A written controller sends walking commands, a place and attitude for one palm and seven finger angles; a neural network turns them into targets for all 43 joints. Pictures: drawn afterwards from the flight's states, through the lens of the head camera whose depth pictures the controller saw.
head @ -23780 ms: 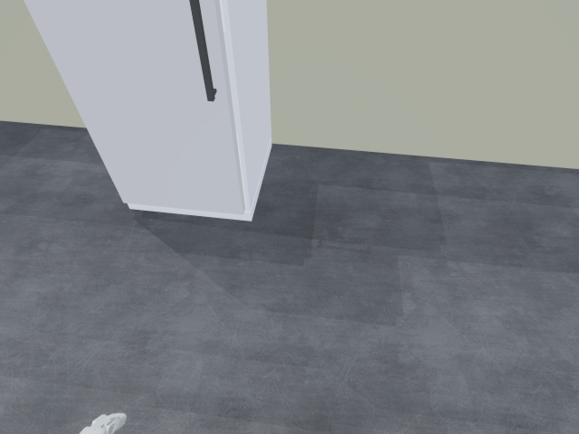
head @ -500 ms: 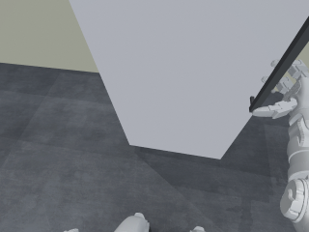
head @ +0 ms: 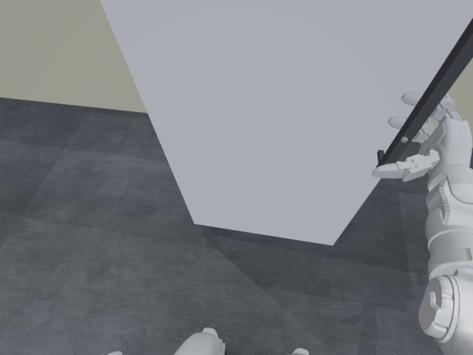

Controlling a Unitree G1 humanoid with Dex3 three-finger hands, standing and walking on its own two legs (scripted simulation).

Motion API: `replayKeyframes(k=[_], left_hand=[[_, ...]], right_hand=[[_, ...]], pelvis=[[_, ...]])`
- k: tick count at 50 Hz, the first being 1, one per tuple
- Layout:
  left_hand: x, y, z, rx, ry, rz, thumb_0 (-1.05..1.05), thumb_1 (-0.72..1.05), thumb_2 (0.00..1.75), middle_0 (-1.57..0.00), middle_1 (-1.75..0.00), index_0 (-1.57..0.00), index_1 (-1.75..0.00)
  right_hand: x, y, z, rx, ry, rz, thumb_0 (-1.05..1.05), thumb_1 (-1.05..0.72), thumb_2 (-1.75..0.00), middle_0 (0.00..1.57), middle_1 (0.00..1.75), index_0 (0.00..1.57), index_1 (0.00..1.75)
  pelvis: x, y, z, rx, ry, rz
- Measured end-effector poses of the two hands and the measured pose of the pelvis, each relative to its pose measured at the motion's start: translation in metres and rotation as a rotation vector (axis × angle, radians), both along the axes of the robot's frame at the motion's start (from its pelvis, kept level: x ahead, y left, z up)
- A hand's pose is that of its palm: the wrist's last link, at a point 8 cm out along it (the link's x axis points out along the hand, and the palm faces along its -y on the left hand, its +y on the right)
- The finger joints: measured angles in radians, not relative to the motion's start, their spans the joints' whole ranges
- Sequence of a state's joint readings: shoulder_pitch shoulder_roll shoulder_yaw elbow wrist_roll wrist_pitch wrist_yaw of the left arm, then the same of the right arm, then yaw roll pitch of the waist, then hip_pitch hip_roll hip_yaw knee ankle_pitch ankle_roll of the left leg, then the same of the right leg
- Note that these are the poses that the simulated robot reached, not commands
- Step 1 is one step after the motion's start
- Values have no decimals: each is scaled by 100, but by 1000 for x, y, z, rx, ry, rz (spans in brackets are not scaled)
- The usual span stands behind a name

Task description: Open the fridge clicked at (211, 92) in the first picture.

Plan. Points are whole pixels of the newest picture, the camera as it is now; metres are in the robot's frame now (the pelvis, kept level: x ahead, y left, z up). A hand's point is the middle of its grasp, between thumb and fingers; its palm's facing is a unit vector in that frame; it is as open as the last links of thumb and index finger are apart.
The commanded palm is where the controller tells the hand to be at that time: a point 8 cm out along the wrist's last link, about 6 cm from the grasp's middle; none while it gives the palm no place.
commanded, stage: slide the fingers in behind the handle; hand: right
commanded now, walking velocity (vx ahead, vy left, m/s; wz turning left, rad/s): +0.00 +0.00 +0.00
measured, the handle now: (427, 91) +0.53 -0.22 +0.15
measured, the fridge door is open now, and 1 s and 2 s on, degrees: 0 0 0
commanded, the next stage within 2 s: grip the handle and tug to test in 0.04 s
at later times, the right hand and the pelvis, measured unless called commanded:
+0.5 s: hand (399, 138) +0.48 -0.19 +0.09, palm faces +0.03 +1.00 -0.01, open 10.9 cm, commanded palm +0.45 -0.23 +0.09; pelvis +0.00 +0.00 +0.00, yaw +0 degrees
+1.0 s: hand (402, 138) +0.47 -0.19 +0.09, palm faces +0.02 +1.00 +0.00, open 5.4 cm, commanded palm +0.44 -0.24 +0.09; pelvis +0.01 +0.00 +0.00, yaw +0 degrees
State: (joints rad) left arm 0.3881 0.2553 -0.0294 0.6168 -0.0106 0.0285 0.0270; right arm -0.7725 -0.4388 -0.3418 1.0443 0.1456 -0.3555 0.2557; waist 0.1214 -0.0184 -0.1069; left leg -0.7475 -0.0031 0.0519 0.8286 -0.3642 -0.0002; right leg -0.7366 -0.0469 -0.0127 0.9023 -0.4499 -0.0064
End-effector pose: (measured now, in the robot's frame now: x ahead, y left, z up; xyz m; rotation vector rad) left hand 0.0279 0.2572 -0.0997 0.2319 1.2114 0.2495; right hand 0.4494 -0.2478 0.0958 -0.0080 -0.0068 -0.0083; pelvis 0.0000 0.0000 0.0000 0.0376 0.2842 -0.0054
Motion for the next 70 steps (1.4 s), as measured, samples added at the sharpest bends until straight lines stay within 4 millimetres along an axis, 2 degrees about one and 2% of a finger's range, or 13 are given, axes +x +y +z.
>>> replayKeyframes(k=[10, 16, 32, 43, 54, 70], left_hand=[[5, 1, 2, -2, -15, 3, 1, 90, 90, -20, -30, -20, -30], [6, 1, 0, -3, -8, -10, 1, 90, 90, -20, -30, -20, -30], [-1, 6, 0, -1, 15, 7, 1, 90, 90, -20, -30, -20, -30], [6, 7, 3, 3, -1, 13, 1, 90, 90, -20, -30, -20, -30], [16, 4, 5, 3, -26, 9, 1, 90, 90, -20, -30, -20, -30], [16, -3, 9, -14, -42, 40, 1, 90, 90, -20, -30, -20, -30]], right_hand=[[-3, 3, -3, -3, 16, -17, -1, 49, -30, 30, 120, 30, 120], [-2, 4, -4, -10, 18, -22, -1, 39, -35, 31, 121, 30, 122], [4, 4, -3, -9, 23, -26, 0, -27, -63, 37, 131, 36, 131], [3, 2, -2, 2, 19, -21, 1, -74, -83, 40, 136, 40, 138], [3, 2, -2, 6, 17, -14, 1, -75, -82, 39, 137, 39, 138], [2, 3, -2, 12, 18, -12, 1, -77, -80, 35, 138, 36, 139]], pelvis=[[1, 0, 1, -3, -7, 1], [-1, 1, 0, -3, -8, -6], [3, 5, 1, -5, 2, 0], [7, 5, 3, -4, -4, 4], [8, 2, 3, -3, -3, 7], [15, -3, 6, -4, -10, 29]])
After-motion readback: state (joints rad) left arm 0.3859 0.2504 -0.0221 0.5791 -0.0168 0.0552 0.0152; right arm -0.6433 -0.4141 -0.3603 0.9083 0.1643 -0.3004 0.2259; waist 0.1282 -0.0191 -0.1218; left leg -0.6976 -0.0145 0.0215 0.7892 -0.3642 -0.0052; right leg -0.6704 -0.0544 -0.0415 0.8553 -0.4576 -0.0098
